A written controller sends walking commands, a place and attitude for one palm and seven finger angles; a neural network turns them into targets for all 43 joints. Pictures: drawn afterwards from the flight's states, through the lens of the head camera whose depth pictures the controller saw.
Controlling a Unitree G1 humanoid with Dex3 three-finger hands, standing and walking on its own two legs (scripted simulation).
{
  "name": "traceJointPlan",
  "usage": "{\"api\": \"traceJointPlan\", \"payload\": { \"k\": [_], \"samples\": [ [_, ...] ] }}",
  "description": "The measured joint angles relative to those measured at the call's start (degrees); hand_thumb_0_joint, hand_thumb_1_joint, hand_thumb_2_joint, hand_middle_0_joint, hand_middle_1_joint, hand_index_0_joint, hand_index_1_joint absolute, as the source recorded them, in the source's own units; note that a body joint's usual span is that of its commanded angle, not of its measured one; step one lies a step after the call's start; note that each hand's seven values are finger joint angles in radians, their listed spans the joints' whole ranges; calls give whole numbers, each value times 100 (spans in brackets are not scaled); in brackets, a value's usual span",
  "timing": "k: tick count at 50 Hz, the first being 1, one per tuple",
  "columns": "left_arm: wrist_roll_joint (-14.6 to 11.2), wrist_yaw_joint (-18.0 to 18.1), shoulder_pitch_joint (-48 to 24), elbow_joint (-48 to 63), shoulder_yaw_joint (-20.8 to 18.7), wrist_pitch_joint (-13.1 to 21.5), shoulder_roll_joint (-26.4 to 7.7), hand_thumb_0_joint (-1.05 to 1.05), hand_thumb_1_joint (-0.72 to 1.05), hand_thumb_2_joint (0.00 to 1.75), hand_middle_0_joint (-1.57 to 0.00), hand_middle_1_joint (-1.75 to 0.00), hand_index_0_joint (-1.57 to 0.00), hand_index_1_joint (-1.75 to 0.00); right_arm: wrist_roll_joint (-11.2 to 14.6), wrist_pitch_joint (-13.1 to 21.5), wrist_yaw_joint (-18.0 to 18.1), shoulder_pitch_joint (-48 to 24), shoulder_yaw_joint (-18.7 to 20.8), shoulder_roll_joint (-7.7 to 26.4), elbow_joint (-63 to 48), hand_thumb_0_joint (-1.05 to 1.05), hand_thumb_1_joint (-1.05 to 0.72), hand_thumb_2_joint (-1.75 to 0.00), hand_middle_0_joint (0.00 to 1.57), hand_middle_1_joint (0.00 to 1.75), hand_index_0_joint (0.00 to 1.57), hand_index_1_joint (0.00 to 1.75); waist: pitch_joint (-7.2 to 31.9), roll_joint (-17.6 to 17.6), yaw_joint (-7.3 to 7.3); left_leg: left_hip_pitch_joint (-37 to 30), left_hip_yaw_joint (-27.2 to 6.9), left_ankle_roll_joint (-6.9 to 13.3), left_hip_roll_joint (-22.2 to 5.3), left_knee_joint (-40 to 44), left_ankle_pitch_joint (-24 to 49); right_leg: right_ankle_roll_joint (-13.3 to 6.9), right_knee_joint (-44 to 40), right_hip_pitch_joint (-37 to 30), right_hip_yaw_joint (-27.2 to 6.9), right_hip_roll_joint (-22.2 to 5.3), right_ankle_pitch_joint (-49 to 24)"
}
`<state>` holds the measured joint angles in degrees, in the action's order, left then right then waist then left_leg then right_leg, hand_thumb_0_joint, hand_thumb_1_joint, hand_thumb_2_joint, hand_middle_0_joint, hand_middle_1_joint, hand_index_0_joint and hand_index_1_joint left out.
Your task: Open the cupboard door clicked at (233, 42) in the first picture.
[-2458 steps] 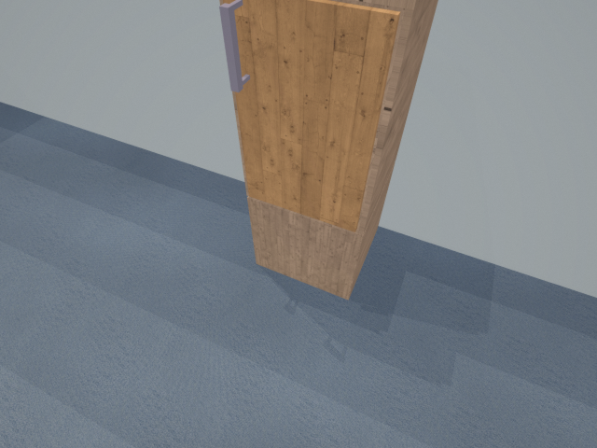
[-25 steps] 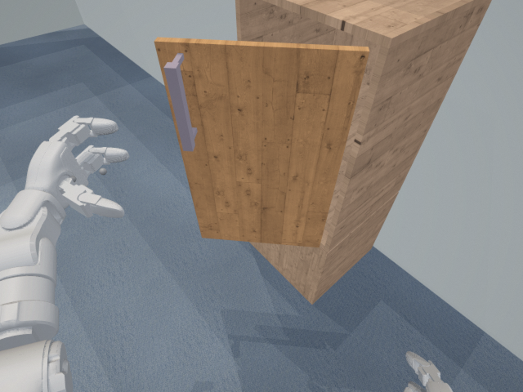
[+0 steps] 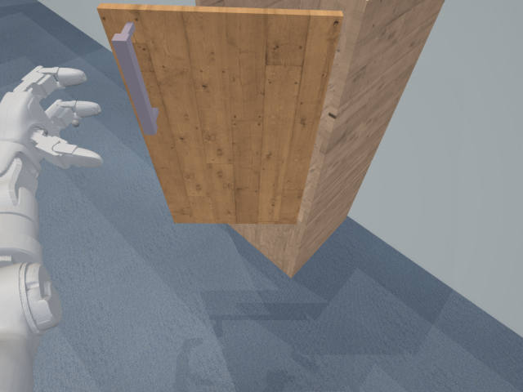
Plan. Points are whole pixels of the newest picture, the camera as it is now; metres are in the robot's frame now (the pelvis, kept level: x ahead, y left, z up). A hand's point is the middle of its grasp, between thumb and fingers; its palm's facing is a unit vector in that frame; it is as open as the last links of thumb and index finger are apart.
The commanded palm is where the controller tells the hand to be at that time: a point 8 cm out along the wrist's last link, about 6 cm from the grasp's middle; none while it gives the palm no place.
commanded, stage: move the hooked fingers beside the handle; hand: left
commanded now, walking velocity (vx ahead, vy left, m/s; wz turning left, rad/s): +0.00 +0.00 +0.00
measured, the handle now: (140, 83) +0.57 +0.19 +0.15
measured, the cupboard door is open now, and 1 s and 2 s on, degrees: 43 43 43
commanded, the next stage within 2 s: slide the fingers in behind the handle in 1.96 s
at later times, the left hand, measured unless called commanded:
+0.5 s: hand (92, 94) +0.53 +0.25 +0.16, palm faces +0.00 -1.00 -0.01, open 14.0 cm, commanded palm +0.50 +0.30 +0.16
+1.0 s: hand (94, 102) +0.51 +0.24 +0.16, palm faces -0.01 -1.00 +0.02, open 14.0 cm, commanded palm +0.49 +0.30 +0.15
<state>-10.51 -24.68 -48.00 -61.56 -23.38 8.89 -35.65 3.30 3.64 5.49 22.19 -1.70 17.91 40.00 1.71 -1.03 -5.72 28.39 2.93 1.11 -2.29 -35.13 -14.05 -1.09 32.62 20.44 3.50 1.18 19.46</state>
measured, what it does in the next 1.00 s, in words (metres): stands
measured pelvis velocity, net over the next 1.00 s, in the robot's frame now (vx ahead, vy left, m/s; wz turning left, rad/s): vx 0.02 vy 0.00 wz -0.01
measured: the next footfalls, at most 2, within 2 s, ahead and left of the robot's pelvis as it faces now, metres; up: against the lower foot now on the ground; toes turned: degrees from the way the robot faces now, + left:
none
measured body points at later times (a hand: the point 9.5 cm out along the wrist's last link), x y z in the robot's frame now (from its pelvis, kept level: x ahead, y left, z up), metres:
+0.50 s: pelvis +0.02 +0.00 -0.01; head +0.11 +0.01 +0.43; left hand +0.52 +0.30 +0.17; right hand +0.00 -0.28 -0.11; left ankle +0.04 +0.11 -0.73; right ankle -0.04 -0.11 -0.73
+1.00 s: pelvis +0.02 +0.00 -0.01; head +0.09 +0.01 +0.44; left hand +0.50 +0.30 +0.17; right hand +0.04 -0.28 -0.12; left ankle +0.04 +0.11 -0.73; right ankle -0.04 -0.11 -0.73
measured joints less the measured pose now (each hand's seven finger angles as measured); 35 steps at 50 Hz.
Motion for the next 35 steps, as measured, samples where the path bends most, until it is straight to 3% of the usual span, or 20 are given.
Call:
{"api": "traceJointPlan", "payload": {
  "k": [7,15,20,25,31,35],
  "samples": [
    [115,-76,-627,-648,79,-43,-248,-1,-50,30,-30,-120,-30,-120,-28,-113,-7,96,30,48,70,1,-90,-90,21,30,20,30,43,-17,-171,320,-17,8,-18,-137,-64,9,89,295,10,15,40],
    [311,38,-858,-867,-303,117,-410,-1,-50,30,-30,-120,-30,-120,-105,-289,-88,191,32,8,-52,1,-90,-90,21,30,20,30,154,3,-323,518,85,12,-72,-226,-172,21,154,528,-102,50,91],
    [483,45,-1053,-1140,-315,38,-672,-1,-50,30,-30,-120,-30,-120,-111,-426,-104,249,17,-30,-140,1,-90,-90,21,30,20,30,196,-2,-398,643,80,13,-96,-315,-250,25,175,622,-104,73,131],
    [432,-25,-1021,-1041,-268,121,-709,-1,-50,30,-30,-120,-30,-120,-142,-536,-122,312,36,-46,-171,1,-90,-90,21,30,20,30,209,-22,-352,731,87,19,-98,-361,-302,36,180,695,-115,73,157],
    [267,-151,-787,-739,-283,115,-447,-1,-50,30,-30,-120,-30,-120,-151,-649,-172,324,64,-73,-163,1,-90,-90,21,30,20,30,297,-11,-260,695,100,28,-90,-375,-365,50,155,646,-133,66,192],
    [292,-69,-642,-673,-303,42,-361,-1,-50,30,-30,-120,-30,-120,-138,-691,-194,256,66,-86,-251,1,-90,-90,21,30,20,30,342,-7,-258,654,101,31,-91,-401,-401,53,166,597,-136,67,219]
  ]
}}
